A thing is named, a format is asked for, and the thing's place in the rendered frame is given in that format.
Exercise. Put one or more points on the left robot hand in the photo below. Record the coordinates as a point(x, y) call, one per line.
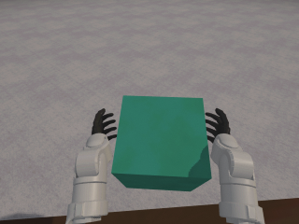
point(99, 126)

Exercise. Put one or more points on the right robot hand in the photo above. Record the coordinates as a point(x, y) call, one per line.
point(221, 127)

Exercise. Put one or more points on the right robot forearm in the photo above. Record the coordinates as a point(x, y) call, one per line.
point(239, 201)

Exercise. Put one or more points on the left robot forearm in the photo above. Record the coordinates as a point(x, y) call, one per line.
point(89, 196)

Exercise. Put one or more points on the carton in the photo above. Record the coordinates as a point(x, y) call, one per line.
point(162, 143)

